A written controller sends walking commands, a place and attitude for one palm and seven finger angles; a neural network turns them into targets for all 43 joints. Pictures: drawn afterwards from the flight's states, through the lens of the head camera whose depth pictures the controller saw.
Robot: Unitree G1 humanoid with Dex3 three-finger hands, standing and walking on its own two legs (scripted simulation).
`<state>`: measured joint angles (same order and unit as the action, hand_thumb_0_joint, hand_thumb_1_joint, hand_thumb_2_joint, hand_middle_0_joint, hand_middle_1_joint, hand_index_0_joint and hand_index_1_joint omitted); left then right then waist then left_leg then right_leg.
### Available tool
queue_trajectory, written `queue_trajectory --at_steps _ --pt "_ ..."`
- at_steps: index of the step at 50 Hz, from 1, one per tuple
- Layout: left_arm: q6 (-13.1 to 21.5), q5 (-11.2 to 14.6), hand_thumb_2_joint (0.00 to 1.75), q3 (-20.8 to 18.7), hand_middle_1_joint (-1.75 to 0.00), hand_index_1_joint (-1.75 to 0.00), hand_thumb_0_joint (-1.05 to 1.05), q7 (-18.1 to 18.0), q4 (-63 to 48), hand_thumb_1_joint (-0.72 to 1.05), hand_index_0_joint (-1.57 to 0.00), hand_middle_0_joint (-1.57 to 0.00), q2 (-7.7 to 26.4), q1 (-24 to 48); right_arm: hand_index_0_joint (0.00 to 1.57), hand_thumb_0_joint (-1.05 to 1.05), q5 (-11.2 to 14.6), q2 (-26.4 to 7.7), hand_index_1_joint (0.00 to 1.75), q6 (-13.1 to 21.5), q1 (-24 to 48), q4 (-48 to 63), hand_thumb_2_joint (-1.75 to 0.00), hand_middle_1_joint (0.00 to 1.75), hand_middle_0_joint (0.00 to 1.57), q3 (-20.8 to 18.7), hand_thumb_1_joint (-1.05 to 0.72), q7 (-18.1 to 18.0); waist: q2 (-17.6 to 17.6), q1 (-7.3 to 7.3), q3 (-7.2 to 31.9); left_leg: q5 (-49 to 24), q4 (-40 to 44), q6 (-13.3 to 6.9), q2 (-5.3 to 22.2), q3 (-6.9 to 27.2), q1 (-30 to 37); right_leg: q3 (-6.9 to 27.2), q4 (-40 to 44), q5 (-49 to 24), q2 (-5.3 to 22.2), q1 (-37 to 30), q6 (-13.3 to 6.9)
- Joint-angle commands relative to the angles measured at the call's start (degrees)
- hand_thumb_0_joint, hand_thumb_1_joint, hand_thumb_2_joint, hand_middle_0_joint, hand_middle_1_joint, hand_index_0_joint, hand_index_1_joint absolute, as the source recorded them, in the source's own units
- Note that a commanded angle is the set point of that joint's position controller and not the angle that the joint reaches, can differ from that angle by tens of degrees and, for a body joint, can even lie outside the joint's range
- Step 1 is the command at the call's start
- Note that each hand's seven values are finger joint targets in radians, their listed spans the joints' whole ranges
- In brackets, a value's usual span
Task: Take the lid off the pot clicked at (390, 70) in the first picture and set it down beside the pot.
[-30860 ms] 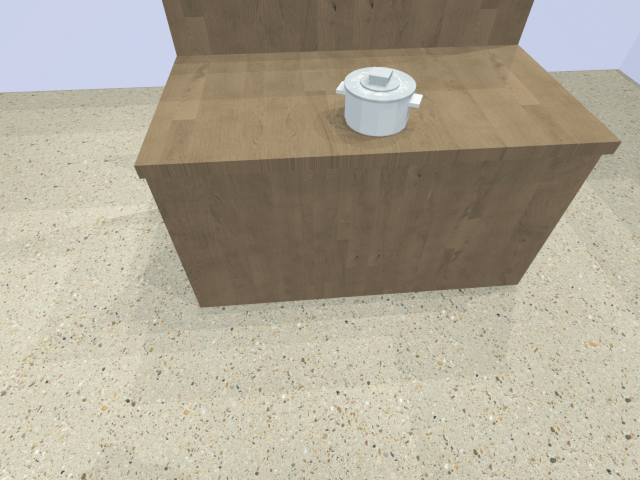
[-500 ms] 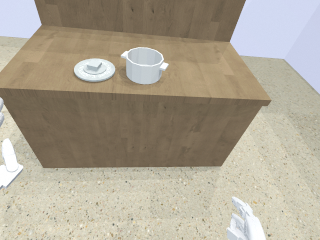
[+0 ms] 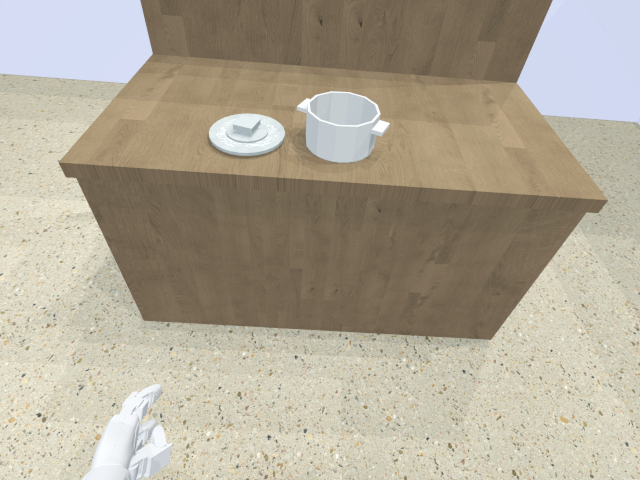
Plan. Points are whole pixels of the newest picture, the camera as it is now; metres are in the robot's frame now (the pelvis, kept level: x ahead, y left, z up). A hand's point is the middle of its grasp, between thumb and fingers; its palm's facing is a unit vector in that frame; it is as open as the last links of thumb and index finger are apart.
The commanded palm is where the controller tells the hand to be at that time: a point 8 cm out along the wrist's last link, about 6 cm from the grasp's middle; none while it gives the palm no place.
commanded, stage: stop stepping back and stand still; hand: left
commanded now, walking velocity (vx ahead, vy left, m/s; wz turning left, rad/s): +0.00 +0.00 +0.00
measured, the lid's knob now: (246, 124) +0.90 +0.16 -0.01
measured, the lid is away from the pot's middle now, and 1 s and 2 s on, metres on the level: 0.23 0.23 0.23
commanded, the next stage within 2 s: let the arm hang, fingers relaxed in 0.98 s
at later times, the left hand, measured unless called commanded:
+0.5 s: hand out of the picture +0.10 +0.20 -0.14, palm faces +0.03 -0.98 -0.21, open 7.4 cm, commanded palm none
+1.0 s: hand (185, 468) +0.19 +0.18 -0.14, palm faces -0.01 -0.98 -0.20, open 7.4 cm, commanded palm none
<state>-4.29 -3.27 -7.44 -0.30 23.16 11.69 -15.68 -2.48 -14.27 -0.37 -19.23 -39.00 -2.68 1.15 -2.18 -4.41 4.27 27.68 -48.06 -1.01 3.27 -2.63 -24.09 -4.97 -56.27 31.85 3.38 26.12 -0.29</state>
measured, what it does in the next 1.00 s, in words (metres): walks ahead: left foot, then right foot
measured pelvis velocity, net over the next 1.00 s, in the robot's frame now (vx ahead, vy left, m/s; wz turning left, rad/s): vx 0.12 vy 0.00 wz -0.04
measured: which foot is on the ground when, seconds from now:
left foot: down 0.00-0.18, up 0.20-0.38, down 0.40-1.00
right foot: down 0.00-0.42, up 0.44-0.52, down 0.54-1.00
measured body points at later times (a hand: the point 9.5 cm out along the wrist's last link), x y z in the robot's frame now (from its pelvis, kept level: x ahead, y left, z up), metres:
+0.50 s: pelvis +0.08 +0.01 +0.03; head +0.11 +0.02 +0.48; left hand +0.10 +0.25 -0.12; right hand +0.15 -0.22 -0.10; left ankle +0.06 +0.11 -0.70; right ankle +0.05 -0.12 -0.69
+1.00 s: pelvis +0.12 +0.00 +0.04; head +0.14 +0.01 +0.48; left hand +0.19 +0.23 -0.12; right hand +0.11 -0.23 -0.12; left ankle +0.06 +0.11 -0.70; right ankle +0.06 -0.12 -0.70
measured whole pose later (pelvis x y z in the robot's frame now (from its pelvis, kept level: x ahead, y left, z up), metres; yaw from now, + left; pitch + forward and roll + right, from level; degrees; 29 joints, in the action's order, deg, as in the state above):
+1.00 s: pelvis +0.12 +0.00 +0.04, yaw -2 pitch +0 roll +0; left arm -0.2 -0.7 -2.1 -2.1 57.4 9.3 -12.1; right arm -0.8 -8.0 -0.5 -16.3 -60.0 -2.7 -2.0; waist -0.7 -1.3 -3.0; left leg 21.8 -30.1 -0.8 0.3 -2.9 -7.9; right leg 2.0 -30.1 21.3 -0.3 8.3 0.2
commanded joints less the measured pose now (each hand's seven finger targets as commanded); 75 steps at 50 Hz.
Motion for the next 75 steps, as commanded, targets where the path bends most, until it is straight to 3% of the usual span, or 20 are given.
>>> queue_trajectory --at_steps 1,3,5,7,8,9,11,14,17,18,20,21,23,25,28,30,35,40,58,75 --pt "4.1 1.9 0.90 2.9 -0.30 -0.30 0.00 1.2 -0.9 0.90 -0.20 -0.20 4.7 10.3 0.20 0.00 -0.9 -11.1 0.30 2.6 -0.6 2.5 -0.90 0.30 0.20 -3.3 -0.90 -2.6 10.8 0.18 -2.9 -16.3 29.3 -12.2 15.8 31.4 10.0 9.0 -18.6 -2.6 -1.6 18.8 1.5" --pt "3.6 2.1 0.90 3.6 -0.30 -0.30 0.00 1.2 4.4 0.90 -0.20 -0.20 6.6 9.8 0.20 0.00 -0.1 -9.2 0.30 3.3 4.0 1.0 -0.90 0.30 0.20 -2.2 -0.90 -3.2 15.5 3.17 -7.9 -8.1 31.2 -10.2 15.4 24.7 1.2 11.5 -12.8 -4.6 1.3 13.8 0.7" --pt "3.6 2.1 0.90 4.1 -0.30 -0.30 0.00 1.9 10.9 0.90 -0.20 -0.20 6.5 1.5 0.20 0.00 -0.1 -8.6 0.30 3.3 6.4 -1.1 -0.90 0.30 0.20 -1.8 -0.90 -3.5 15.3 6.39 -3.7 -8.1 25.9 -5.0 10.6 12.4 -1.1 7.5 6.0 -2.1 -0.3 -2.1 0.1" --pt "4.9 2.0 0.90 3.2 -0.30 -0.30 0.00 1.8 17.7 0.90 -0.20 -0.20 5.4 -8.2 0.20 0.00 0.3 -6.4 0.30 2.9 3.5 -3.7 -0.90 0.30 0.20 -1.7 -0.90 -3.2 3.3 8.43 2.1 -9.5 12.9 -1.6 3.4 4.1 0.2 4.7 22.9 -13.8 -4.3 -15.6 -0.1" --pt "6.0 1.8 0.90 2.6 -0.30 -0.30 0.00 0.8 19.4 0.90 -0.20 -0.20 8.1 -11.1 0.20 0.00 1.4 -2.7 0.30 2.8 0.6 -4.4 -0.90 0.30 0.20 -1.6 -0.90 -2.9 -9.5 8.40 4.1 -4.5 0.5 0.3 -2.4 -0.4 -6.9 21.7 28.5 -20.2 5.3 -23.7 -3.3" --pt "6.9 2.1 0.90 2.5 -0.30 -0.30 0.00 -0.2 20.0 0.90 -0.20 -0.20 10.6 -11.6 0.20 0.00 1.9 -1.0 0.30 2.9 0.5 -3.9 -0.90 0.30 0.20 -1.3 -0.90 -2.4 -14.6 8.12 2.8 5.9 -7.9 1.8 -5.5 -0.6 -13.5 39.4 35.1 -34.3 14.3 -26.6 -8.6" --pt "7.4 1.6 0.90 2.7 -0.30 -0.30 0.00 -0.7 20.4 0.90 -0.20 -0.20 9.4 -6.0 0.20 0.00 2.0 -0.6 0.30 3.0 0.1 -5.3 -0.90 0.30 0.20 -1.5 -0.90 -1.9 -2.0 5.29 1.8 6.0 -12.8 1.4 -2.7 3.9 -10.9 33.1 34.0 -40.9 14.3 -23.9 -13.1" --pt "6.5 1.5 0.90 2.5 -0.30 -0.30 0.00 -2.1 22.6 0.90 -0.20 -0.20 6.0 -0.3 0.20 0.00 2.1 0.1 0.30 2.0 0.3 -8.2 -0.90 0.30 0.20 -1.6 -0.90 -2.0 -10.1 3.44 -2.1 4.2 -5.8 0.2 -0.8 4.8 -7.0 25.2 32.9 -47.1 11.7 -19.6 -12.0" --pt "5.9 2.0 0.90 2.9 -0.30 -0.30 0.00 -1.9 25.6 0.90 -0.20 -0.20 5.4 0.3 0.20 0.00 2.3 2.4 0.30 1.6 -2.6 -11.8 -0.90 0.30 0.20 -1.0 -0.90 -1.5 -5.0 1.19 -3.9 -10.3 17.8 0.0 -2.2 1.6 7.3 16.1 30.5 -41.3 6.5 -14.1 -6.5" --pt "5.7 2.7 0.90 3.2 -0.30 -0.30 0.00 -1.6 26.1 0.90 -0.20 -0.20 4.1 -0.8 0.20 0.00 2.2 1.4 0.30 2.0 -4.2 -12.6 -0.90 0.30 0.20 -1.0 -0.90 -1.7 0.3 1.38 -2.4 -19.1 23.3 -1.1 -0.4 5.2 13.4 12.9 27.0 -33.5 2.9 -11.5 -3.7" --pt "5.3 3.3 0.90 4.4 -0.30 -0.30 0.00 -0.9 26.8 0.90 -0.20 -0.20 1.5 -2.8 0.20 0.00 1.3 -4.6 0.30 2.2 -2.1 -11.7 -0.90 0.30 0.20 -2.2 -0.90 -2.6 13.5 3.09 -1.1 -28.1 28.6 -9.2 13.6 21.1 18.8 4.9 19.0 -11.6 -2.6 -3.4 1.0" --pt "5.2 3.1 0.90 5.0 -0.30 -0.30 0.00 -0.9 27.0 0.90 -0.20 -0.20 1.3 -1.7 0.20 0.00 0.8 -5.1 0.30 1.7 -1.0 -11.3 -0.90 0.30 0.20 -2.3 -0.90 -2.9 9.7 2.53 -2.5 -26.0 30.4 -11.0 15.1 21.7 16.7 6.0 17.3 -3.7 -3.1 -3.9 0.9" --pt "4.8 2.5 0.90 5.2 -0.30 -0.30 0.00 -0.7 28.4 0.90 -0.20 -0.20 1.5 0.5 0.20 0.00 0.9 -3.5 0.30 1.9 1.1 -12.2 -0.90 0.30 0.20 -1.8 -0.90 -3.0 12.3 3.12 -6.4 -26.7 30.6 -9.4 11.5 17.6 14.1 6.2 18.4 -6.1 -2.5 -4.1 0.6" --pt "5.3 2.7 0.90 5.3 -0.30 -0.30 0.00 -0.6 30.1 0.90 -0.20 -0.20 1.8 -1.5 0.20 0.00 1.4 -1.6 0.30 1.9 2.0 -13.2 -0.90 0.30 0.20 -1.0 -0.90 -3.1 10.5 4.32 -5.1 -40.4 24.6 -6.1 7.4 9.9 15.2 6.2 26.3 -16.7 -2.5 -10.1 0.4" --pt "6.3 2.8 0.90 5.1 -0.30 -0.30 0.00 -1.4 31.9 0.90 -0.20 -0.20 4.2 -3.3 0.20 0.00 2.3 0.4 0.30 2.1 2.1 -13.6 -0.90 0.30 0.20 -0.9 -0.90 -2.9 1.5 3.88 -1.8 -32.4 20.2 -1.6 2.1 3.7 15.1 10.7 30.4 -38.1 2.3 -16.5 -1.7" --pt "6.1 2.5 0.90 5.1 -0.30 -0.30 0.00 -1.5 32.2 0.90 -0.20 -0.20 4.1 -1.7 0.20 0.00 2.0 0.7 0.30 1.8 2.5 -14.3 -0.90 0.30 0.20 -1.1 -0.90 -2.7 -0.3 3.54 -3.6 -25.7 21.7 -1.6 1.7 3.9 14.7 10.9 31.1 -34.4 2.0 -15.7 -1.9" --pt "6.1 2.6 0.90 4.6 -0.30 -0.30 0.00 -2.3 32.5 0.90 -0.20 -0.20 3.4 -2.5 0.20 0.00 2.0 0.8 0.30 1.7 1.4 -16.2 -0.90 0.30 0.20 -1.3 -0.90 -3.1 1.5 3.38 -0.4 -41.4 18.7 -1.5 2.2 2.3 19.4 8.9 27.8 -46.9 2.0 -18.3 -2.0" --pt "5.5 2.7 0.90 4.2 -0.30 -0.30 0.00 -2.4 32.2 0.90 -0.20 -0.20 3.6 -1.5 0.20 0.00 1.9 0.4 0.30 1.3 0.6 -17.2 -0.90 0.30 0.20 -1.3 -0.90 -3.5 4.1 3.40 -1.1 -44.9 18.7 -1.9 2.7 2.5 20.7 7.5 26.6 -44.2 1.2 -17.7 -2.1" --pt "5.0 2.9 0.90 4.4 -0.30 -0.30 0.00 -2.2 33.4 0.90 -0.20 -0.20 2.7 -0.1 0.20 0.00 1.8 1.7 0.30 0.8 -2.1 -20.4 -0.90 0.30 0.20 -0.7 -0.90 -3.5 2.8 3.53 -7.4 -27.8 23.1 -2.0 2.4 3.3 16.2 8.8 30.6 -33.0 0.6 -16.6 -2.4" --pt "5.5 2.8 0.90 5.0 -0.30 -0.30 0.00 -2.2 36.6 0.90 -0.20 -0.20 1.4 -2.7 0.20 0.00 2.0 2.5 0.30 1.1 -1.9 -21.9 -0.90 0.30 0.20 -0.4 -0.90 -3.5 2.0 3.43 -7.3 -25.6 24.2 -2.1 2.3 3.4 17.5 9.5 32.9 -32.0 0.7 -15.5 -1.9"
